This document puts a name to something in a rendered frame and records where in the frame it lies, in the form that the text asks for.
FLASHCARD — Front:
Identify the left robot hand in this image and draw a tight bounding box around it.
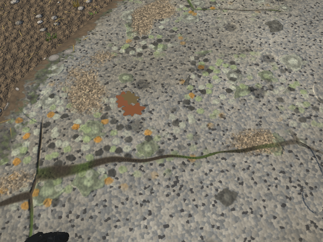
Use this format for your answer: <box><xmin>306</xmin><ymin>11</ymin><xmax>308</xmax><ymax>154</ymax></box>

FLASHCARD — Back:
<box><xmin>24</xmin><ymin>232</ymin><xmax>69</xmax><ymax>242</ymax></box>

